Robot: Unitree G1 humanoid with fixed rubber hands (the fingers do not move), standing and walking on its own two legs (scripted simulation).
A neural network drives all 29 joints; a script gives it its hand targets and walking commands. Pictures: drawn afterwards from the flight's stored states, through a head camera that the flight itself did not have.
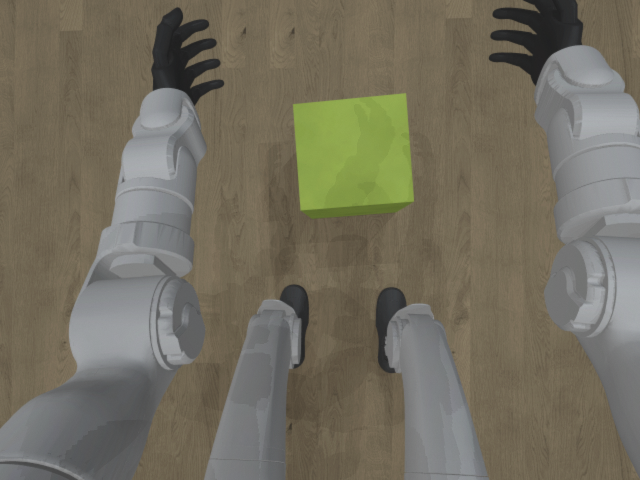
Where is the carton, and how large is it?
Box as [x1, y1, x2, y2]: [293, 93, 413, 218]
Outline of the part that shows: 405,93 293,104 300,209 312,218 397,211 413,201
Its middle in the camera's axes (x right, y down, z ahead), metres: +0.07 -0.16 +0.84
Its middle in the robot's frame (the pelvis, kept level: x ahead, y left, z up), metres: +0.52 +0.00 -0.52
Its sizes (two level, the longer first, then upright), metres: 0.210 0.200 0.250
